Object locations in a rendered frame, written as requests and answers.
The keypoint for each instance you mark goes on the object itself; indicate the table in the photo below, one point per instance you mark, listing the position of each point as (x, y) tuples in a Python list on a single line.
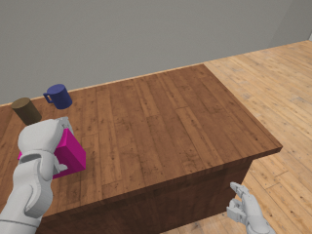
[(161, 151)]

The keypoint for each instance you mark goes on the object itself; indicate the right robot hand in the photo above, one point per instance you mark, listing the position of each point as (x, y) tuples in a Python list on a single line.
[(240, 211)]

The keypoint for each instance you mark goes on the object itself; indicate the robot right forearm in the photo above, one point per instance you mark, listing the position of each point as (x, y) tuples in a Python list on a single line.
[(256, 224)]

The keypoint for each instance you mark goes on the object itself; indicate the sponge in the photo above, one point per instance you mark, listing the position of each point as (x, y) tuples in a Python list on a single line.
[(70, 153)]

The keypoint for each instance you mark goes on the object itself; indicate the robot left forearm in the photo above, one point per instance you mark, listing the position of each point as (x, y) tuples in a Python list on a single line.
[(31, 195)]

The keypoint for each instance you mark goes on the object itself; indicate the left robot hand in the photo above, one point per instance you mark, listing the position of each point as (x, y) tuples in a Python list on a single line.
[(45, 135)]

